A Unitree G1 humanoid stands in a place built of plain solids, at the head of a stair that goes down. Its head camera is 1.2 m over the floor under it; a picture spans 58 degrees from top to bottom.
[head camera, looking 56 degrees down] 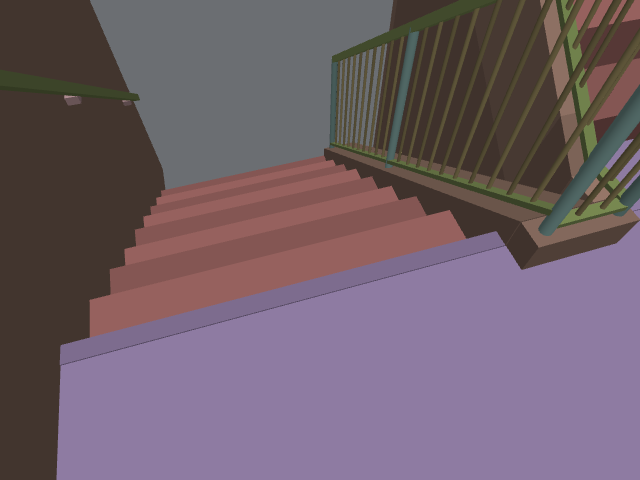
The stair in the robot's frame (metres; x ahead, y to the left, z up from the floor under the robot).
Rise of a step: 0.19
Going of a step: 0.24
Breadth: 1.40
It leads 17 degrees to the left of straight ahead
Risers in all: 9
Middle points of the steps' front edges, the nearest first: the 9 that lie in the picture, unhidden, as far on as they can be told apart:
0.64 0.07 0.00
0.88 0.14 -0.19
1.12 0.22 -0.38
1.35 0.28 -0.57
1.59 0.36 -0.76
1.82 0.43 -0.95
2.05 0.49 -1.14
2.29 0.56 -1.33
2.52 0.63 -1.52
